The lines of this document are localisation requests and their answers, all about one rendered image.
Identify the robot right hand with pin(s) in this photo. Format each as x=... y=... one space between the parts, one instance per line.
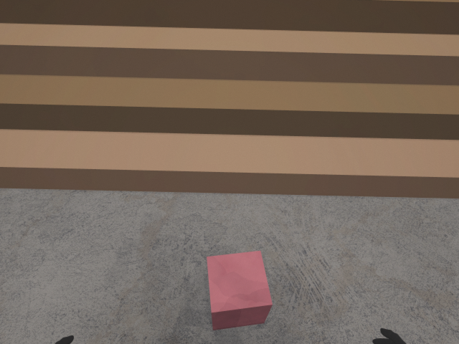
x=393 y=338

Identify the carton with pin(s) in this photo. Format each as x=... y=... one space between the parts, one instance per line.
x=239 y=292

